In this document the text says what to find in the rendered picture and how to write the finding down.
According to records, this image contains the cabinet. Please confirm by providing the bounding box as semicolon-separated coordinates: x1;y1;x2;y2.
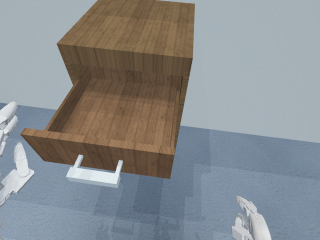
57;0;195;178

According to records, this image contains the robot left hand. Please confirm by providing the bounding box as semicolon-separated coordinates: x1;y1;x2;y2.
0;101;34;207

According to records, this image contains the robot right hand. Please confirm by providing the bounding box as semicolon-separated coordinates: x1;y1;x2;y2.
232;196;272;240

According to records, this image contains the handle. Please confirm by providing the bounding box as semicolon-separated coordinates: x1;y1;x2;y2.
66;154;123;188

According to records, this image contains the drawer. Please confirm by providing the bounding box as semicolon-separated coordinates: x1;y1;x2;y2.
20;65;181;179

